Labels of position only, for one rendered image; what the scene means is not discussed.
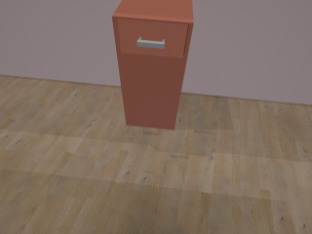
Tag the drawer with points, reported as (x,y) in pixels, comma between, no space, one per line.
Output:
(174,34)

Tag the handle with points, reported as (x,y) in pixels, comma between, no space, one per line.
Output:
(150,44)

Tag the cabinet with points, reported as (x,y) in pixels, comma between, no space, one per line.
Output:
(151,84)

